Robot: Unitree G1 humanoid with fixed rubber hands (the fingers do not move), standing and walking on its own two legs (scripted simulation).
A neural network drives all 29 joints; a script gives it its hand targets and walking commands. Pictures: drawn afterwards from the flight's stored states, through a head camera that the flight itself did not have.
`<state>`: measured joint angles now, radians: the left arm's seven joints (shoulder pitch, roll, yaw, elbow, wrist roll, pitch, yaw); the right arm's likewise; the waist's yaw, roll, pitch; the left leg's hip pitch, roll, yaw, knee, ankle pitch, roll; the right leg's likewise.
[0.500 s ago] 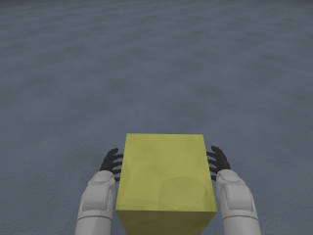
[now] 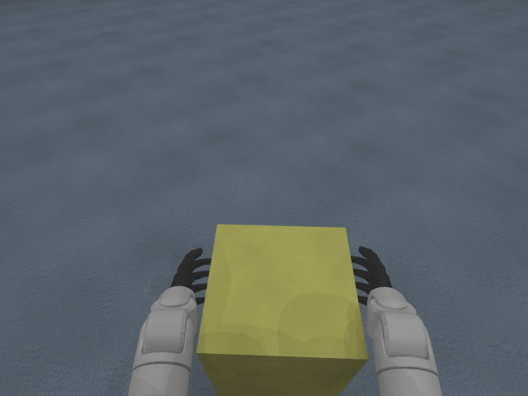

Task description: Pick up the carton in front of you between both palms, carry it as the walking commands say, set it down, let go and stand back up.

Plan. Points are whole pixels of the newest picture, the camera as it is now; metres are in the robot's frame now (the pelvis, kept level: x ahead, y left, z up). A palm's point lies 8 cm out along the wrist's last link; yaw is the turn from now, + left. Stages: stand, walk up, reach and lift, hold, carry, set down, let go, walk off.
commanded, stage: hold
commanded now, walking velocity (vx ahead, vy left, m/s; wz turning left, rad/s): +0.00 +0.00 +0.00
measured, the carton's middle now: (278, 316) +0.29 -0.01 -0.04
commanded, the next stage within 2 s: set down in 0.32 s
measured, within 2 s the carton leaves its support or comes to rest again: neither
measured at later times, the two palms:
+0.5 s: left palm (185, 302) +0.27 +0.13 +0.04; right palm (384, 291) +0.29 -0.16 +0.05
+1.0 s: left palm (202, 321) +0.34 +0.15 -0.16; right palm (347, 323) +0.33 -0.15 -0.15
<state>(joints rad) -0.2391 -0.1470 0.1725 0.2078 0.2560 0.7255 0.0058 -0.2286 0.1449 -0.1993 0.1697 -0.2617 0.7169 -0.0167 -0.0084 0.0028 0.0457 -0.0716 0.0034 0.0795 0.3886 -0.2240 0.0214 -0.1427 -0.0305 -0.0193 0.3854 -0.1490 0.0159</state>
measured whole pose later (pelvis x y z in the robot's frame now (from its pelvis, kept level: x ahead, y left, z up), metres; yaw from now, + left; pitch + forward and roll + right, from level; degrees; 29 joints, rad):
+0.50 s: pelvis -0.03 -0.03 -0.01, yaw +2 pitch -10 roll +0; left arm -0.41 -0.19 0.37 0.42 0.36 0.66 -0.04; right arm -0.42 0.20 -0.39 0.37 -0.36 0.68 0.01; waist 0.00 0.02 0.08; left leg -0.06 0.00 -0.02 0.46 -0.23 0.02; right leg -0.11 0.01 -0.03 0.44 -0.16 -0.02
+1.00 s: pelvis -0.04 -0.01 -0.08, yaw +2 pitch +24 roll +0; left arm -0.63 -0.06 0.37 0.60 0.26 0.16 -0.03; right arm -0.58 0.20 -0.44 0.47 -0.27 0.16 -0.06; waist -0.02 0.01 0.08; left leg -1.04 -0.04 -0.03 0.99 -0.36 0.01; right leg -1.08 0.01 0.00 0.93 -0.27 0.00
